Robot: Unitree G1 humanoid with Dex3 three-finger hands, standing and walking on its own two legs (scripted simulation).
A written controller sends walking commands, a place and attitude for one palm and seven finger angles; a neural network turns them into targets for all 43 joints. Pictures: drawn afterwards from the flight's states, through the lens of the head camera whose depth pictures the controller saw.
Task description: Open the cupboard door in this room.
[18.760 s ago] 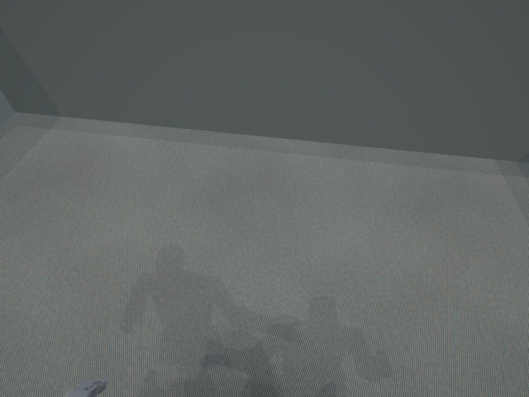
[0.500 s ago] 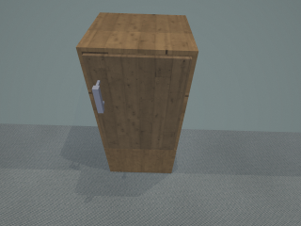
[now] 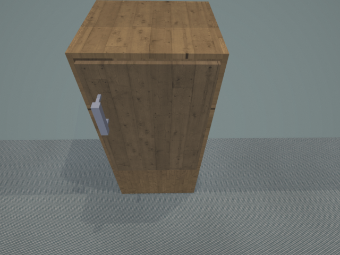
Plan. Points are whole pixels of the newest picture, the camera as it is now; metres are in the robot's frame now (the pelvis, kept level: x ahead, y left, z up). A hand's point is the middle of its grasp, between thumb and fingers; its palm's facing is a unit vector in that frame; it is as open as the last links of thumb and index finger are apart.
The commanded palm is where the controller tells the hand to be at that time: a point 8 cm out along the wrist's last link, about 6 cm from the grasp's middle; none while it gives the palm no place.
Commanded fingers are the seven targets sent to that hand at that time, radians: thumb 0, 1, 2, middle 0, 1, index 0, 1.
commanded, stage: come to a stop and stand still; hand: left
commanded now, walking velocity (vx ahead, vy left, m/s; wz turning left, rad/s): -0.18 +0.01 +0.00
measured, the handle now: (102, 114) +0.52 +0.24 -0.01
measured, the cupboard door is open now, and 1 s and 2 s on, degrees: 0 0 0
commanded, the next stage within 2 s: none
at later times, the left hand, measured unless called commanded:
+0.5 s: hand out of the picture +0.02 +0.18 -0.17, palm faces +0.08 -0.97 -0.25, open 7.3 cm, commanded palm none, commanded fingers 0.00 0.90 0.90 -0.20 -0.30 -0.20 -0.30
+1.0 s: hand out of the picture -0.12 +0.14 -0.17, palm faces +0.09 -0.98 -0.19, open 7.4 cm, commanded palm none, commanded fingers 0.00 0.90 0.90 -0.20 -0.30 -0.20 -0.30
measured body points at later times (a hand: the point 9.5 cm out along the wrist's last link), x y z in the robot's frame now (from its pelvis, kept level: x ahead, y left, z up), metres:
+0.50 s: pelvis -0.02 -0.01 +0.00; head -0.01 -0.01 +0.44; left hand +0.02 +0.23 -0.15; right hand +0.04 -0.24 -0.16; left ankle -0.08 +0.07 -0.73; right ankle +0.02 -0.11 -0.73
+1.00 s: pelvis -0.11 -0.03 +0.00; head -0.13 -0.04 +0.45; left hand -0.12 +0.19 -0.15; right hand -0.13 -0.26 -0.16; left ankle -0.08 +0.07 -0.73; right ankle +0.01 -0.11 -0.73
